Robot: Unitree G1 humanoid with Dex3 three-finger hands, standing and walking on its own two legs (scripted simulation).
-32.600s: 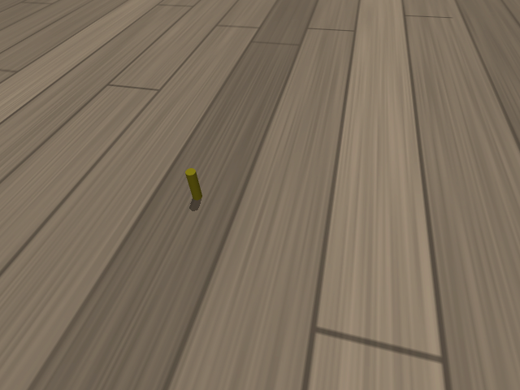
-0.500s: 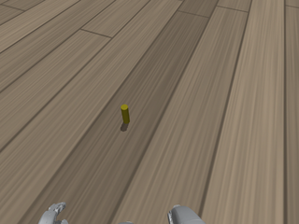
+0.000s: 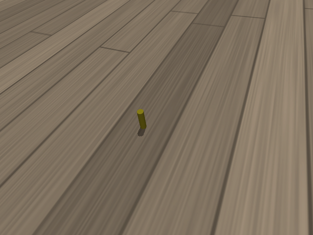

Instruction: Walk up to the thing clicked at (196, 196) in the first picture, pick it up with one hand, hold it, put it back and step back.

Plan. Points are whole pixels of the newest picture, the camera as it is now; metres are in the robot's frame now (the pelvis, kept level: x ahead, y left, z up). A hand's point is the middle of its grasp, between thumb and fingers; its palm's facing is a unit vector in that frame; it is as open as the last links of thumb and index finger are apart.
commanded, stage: step back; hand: left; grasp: from the side
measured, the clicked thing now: (141, 119) +1.03 +0.24 -0.67
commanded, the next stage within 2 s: stand in 0.88 s
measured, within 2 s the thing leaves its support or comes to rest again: neither
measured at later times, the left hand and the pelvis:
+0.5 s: hand out of the picture +0.07 +0.25 -0.13, palm faces +0.06 -0.92 -0.38, open 7.4 cm; pelvis +0.01 -0.01 +0.01, yaw +2 degrees
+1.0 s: hand out of the picture +0.12 +0.27 -0.14, palm faces +0.04 -0.94 -0.35, open 7.4 cm; pelvis +0.04 +0.01 +0.01, yaw +2 degrees
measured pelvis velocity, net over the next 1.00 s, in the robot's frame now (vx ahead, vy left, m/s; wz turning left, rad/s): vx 0.04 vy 0.01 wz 0.03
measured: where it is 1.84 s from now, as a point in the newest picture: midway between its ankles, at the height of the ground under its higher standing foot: outside the picture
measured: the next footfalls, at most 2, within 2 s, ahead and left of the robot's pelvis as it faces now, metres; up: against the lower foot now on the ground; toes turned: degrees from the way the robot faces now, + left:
left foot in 0.02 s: +0.03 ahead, +0.12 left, +0.00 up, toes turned -2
left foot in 0.58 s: +0.11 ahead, +0.14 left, +0.00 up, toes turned +3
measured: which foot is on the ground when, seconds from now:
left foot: up 0.00-0.00, down 0.02-0.32, up 0.34-0.56, down 0.58-1.00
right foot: down 0.00-1.00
